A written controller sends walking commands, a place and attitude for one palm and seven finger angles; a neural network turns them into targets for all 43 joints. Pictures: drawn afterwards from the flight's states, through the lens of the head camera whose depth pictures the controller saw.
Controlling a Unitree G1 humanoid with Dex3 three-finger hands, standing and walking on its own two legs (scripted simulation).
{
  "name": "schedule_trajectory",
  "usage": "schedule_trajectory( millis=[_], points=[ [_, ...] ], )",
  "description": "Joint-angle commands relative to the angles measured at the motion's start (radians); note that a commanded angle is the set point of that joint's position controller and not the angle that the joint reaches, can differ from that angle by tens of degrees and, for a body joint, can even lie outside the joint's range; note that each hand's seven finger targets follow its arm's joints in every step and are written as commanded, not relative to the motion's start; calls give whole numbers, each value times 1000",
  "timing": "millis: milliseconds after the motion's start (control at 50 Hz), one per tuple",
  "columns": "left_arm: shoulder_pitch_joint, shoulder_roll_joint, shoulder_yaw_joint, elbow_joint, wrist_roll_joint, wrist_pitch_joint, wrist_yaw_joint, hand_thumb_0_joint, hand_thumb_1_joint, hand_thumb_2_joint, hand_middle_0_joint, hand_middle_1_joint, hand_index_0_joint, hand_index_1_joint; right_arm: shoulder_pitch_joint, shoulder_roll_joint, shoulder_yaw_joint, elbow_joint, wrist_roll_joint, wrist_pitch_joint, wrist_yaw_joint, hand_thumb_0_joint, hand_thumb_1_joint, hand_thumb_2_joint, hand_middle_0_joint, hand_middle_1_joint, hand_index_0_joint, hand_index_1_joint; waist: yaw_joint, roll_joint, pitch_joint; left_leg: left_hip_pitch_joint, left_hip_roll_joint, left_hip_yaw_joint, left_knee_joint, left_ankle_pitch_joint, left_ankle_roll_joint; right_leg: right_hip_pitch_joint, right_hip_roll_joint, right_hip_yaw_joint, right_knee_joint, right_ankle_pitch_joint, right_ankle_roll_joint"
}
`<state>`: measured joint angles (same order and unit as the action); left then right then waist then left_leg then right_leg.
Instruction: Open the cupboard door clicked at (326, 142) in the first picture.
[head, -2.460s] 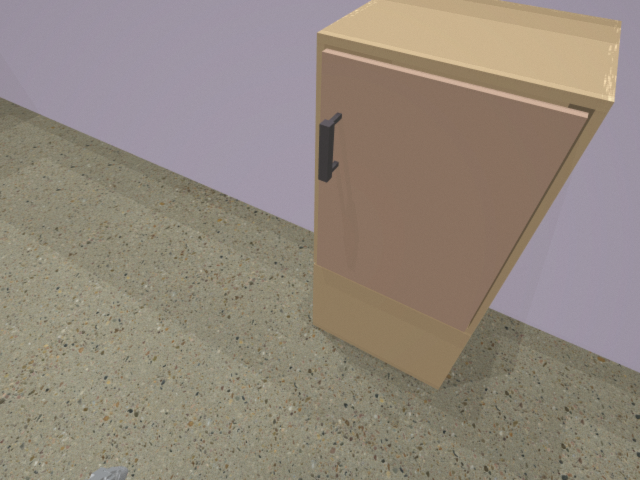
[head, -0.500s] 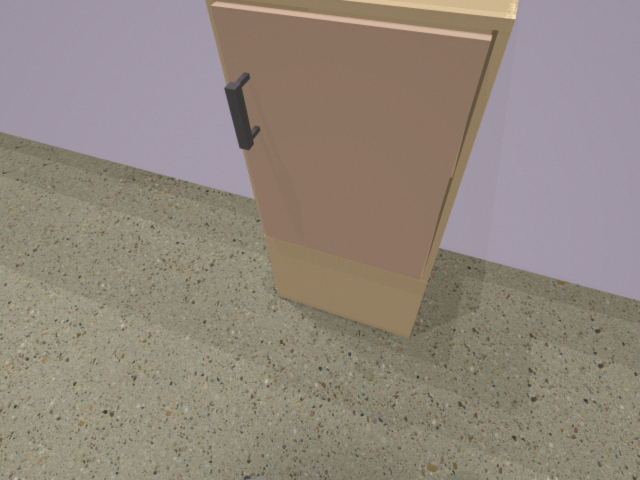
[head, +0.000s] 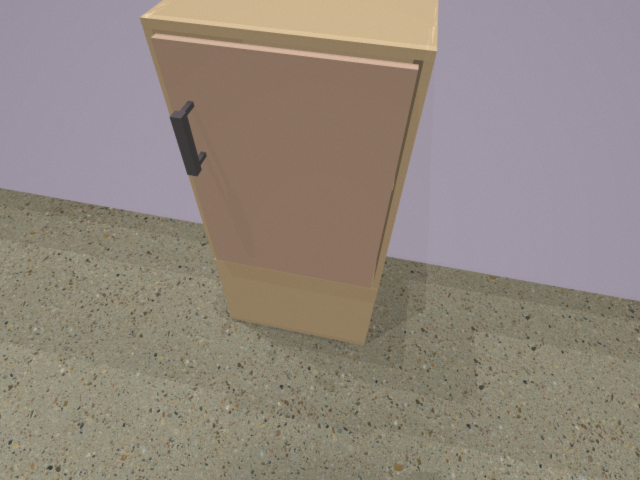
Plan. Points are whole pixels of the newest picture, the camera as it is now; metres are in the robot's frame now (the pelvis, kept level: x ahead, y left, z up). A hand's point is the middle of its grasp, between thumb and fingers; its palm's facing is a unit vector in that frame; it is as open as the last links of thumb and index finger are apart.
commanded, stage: come to a stop and stand still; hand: left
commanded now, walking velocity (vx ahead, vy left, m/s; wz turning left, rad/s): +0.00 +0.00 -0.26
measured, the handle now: (191, 139) +0.66 +0.32 +0.03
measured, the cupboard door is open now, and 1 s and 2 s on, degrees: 0 0 0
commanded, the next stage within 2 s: look again from close up in 1.02 s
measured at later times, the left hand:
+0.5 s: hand out of the picture +0.08 +0.19 -0.17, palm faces -0.13 -0.98 -0.18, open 7.4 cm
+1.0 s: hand out of the picture -0.02 +0.14 -0.18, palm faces -0.02 -0.99 -0.16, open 7.3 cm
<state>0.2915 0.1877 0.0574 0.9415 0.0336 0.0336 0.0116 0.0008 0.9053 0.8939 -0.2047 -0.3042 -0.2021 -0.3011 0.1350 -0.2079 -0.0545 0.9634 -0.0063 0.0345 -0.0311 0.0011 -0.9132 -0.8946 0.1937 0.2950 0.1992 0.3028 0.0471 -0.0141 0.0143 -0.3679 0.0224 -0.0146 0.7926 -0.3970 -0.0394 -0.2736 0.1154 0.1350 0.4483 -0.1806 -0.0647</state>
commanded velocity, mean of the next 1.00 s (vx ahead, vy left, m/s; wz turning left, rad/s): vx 0.02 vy -0.04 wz -0.02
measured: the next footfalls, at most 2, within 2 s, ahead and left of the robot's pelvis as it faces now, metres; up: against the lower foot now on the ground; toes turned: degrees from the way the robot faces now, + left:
left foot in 0.08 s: +0.05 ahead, +0.11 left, +0.00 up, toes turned +0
right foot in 0.52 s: -0.01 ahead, -0.11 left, +0.00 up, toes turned -7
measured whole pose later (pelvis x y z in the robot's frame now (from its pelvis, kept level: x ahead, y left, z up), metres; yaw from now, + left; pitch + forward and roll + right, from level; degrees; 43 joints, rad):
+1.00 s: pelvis +0.00 -0.02 +0.00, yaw -4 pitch -2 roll +0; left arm 0.32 0.12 0.00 1.15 0.01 0.01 0.03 0.00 0.92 0.89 -0.20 -0.30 -0.20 -0.30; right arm 0.26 -0.13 -0.01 1.16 -0.01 0.00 -0.05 0.01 -0.94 -0.89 0.20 0.30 0.20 0.30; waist 0.01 0.00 0.03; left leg -0.17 0.07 0.08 0.42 -0.21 -0.03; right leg -0.09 0.02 -0.07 0.39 -0.28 -0.03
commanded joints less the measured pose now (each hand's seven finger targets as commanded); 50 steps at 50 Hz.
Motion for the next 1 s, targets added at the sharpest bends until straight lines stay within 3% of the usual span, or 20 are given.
schedule_trajectory(
  millis=[0,20,40,60,80,100,120,200,360,420,460,480,520,540,580,640,700,780,960,980],
  points=[
    [-23,199,51,-67,-11,-17,12,0,900,900,-200,-300,-200,-300,119,-69,-10,-41,5,-38,-12,0,-900,-900,200,300,200,300,-65,-106,-81,155,-14,9,-292,122,20,24,-257,294,-74,202,-86],
    [-29,176,47,-69,-13,-15,11,0,900,900,-200,-300,-200,-300,147,-78,-12,-30,6,-46,-16,0,-900,-900,200,300,200,300,-73,-79,-85,270,7,1,-387,180,28,-54,-208,250,-31,155,-46],
    [-30,142,39,-81,-19,-12,7,0,900,900,-200,-300,-200,-300,179,-123,-17,-27,1,-55,-19,0,-900,-900,200,300,200,300,-89,60,-82,349,126,-118,-472,157,68,-167,-128,166,67,5,-4],
    [-26,100,32,-91,-22,-11,-2,0,900,900,-200,-300,-200,-300,155,-197,-28,-46,-12,-51,-18,0,-900,-900,200,300,200,300,-72,285,-28,332,318,-350,-553,198,149,-297,-13,12,232,-254,53],
    [-51,121,36,-90,-12,-10,1,0,900,900,-200,-300,-200,-300,129,-195,-22,-63,-18,-43,-17,0,-900,-900,200,300,200,300,-68,241,29,183,395,-381,-576,214,218,-262,-41,-37,398,-348,77],
    [-33,126,41,-76,-5,-7,-3,0,900,900,-200,-300,-200,-300,82,-159,-8,-72,-23,-47,-20,0,-900,-900,200,300,200,300,-39,161,39,106,349,-324,-582,213,231,-214,-62,-25,497,-301,87],
    [-12,124,47,-52,0,-1,-6,0,900,900,-200,-300,-200,-300,57,-136,-1,-68,-23,-53,-25,0,-900,-900,200,300,200,300,-20,196,37,90,316,-296,-575,262,222,-220,-72,-24,560,-275,93],
    [4,92,33,-19,-6,6,-25,0,900,900,-200,-300,-200,-300,100,-140,0,-41,-25,-56,-26,0,-900,-900,200,300,200,300,-35,145,16,175,233,-139,-540,323,188,-233,-94,-81,580,-189,108],
    [-134,60,4,-32,-8,8,-30,0,900,900,-200,-300,-200,-300,258,-148,-15,53,-32,-50,-26,0,-900,-900,200,300,200,300,-109,183,27,238,264,-164,-530,375,200,-156,-136,-154,310,-259,103],
    [-99,49,-1,-8,-16,-4,-24,0,900,900,-200,-300,-200,-300,253,-145,-16,73,-31,-46,-21,0,-900,-900,200,300,200,300,-86,190,-9,213,239,-154,-474,443,182,-25,-118,-179,144,-218,88],
    [-36,53,-1,28,-19,-18,-16,0,900,900,-200,-300,-200,-300,251,-131,-13,87,-20,-47,-19,0,-900,-900,200,300,200,300,-51,148,-61,180,187,-99,-393,438,127,130,-117,-192,-67,-26,83],
    [-8,82,1,49,-19,-29,-8,0,900,900,-200,-300,-200,-300,262,-98,-7,98,-12,-49,-14,0,-900,-900,200,300,200,300,-46,89,-91,122,152,-55,-344,380,84,242,-171,-140,-123,58,71],
    [20,172,8,79,-21,-48,12,0,900,900,-200,-300,-200,-300,245,4,24,82,-5,-48,-6,0,-900,-900,200,300,200,300,-40,-157,-90,-60,45,66,-229,-19,10,337,-421,70,-147,282,-27],
    [16,168,2,79,-20,-42,13,0,900,900,-200,-300,-200,-300,221,-1,19,78,-10,-42,-7,0,-900,-900,200,300,200,300,-31,-114,-60,-35,49,52,-170,-95,15,256,-445,45,-146,255,-65],
    [-17,114,-5,94,-18,-48,18,0,900,900,-200,-300,-200,-300,206,-6,19,103,-15,-27,-12,0,-900,-900,200,300,200,300,-41,-208,19,-28,70,38,-120,-70,16,184,-380,20,-152,332,-81],
    [-34,73,-17,106,-24,-46,22,0,900,900,-200,-300,-200,-300,258,28,25,153,-10,-29,-14,0,-900,-900,200,300,200,300,-66,-77,38,63,67,60,-207,73,14,146,-328,-63,-107,362,-69],
    [-36,46,-26,118,-35,-42,20,0,900,900,-200,-300,-200,-300,280,20,29,183,-11,-36,-18,0,-900,-900,200,300,200,300,-72,-4,75,203,95,30,-362,326,25,30,-258,-95,-107,177,-8],
    [-12,38,-31,139,-28,-29,22,0,900,900,-200,-300,-200,-300,231,6,32,188,-9,-33,-16,0,-900,-900,200,300,200,300,-53,78,172,157,116,15,-420,277,38,10,-208,-102,-156,-16,36],
    [68,29,-42,178,-25,-50,26,0,900,900,-200,-300,-200,-300,202,-10,33,179,-4,-43,-19,0,-900,-900,200,300,200,300,-55,-6,14,274,113,32,-420,374,43,102,-223,-102,-149,166,43],
    [152,64,-43,195,-7,-82,70,0,900,900,-200,-300,-200,-300,96,-44,36,95,2,-63,-1,0,-900,-900,200,300,200,300,-12,-44,101,101,89,74,-161,305,17,74,-303,-14,-135,647,100]
  ],
)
